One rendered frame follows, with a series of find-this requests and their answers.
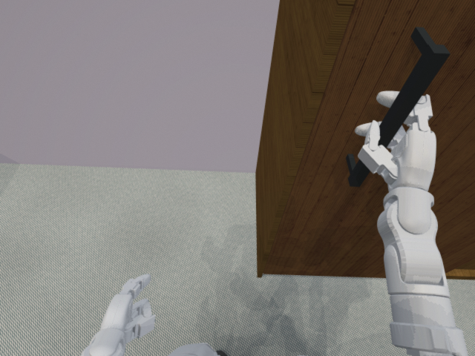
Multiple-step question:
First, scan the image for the handle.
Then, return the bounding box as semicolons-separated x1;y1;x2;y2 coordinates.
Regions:
346;27;450;187

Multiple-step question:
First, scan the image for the left robot forearm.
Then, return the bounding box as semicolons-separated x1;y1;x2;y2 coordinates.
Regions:
81;328;126;356

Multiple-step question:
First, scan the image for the left robot hand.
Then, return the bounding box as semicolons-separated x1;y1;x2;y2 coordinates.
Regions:
100;274;155;343

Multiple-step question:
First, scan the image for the right robot hand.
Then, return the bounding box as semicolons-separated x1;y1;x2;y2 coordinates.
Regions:
355;91;436;192

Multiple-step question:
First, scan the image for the right robot forearm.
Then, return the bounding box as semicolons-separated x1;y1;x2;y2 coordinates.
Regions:
377;187;468;356

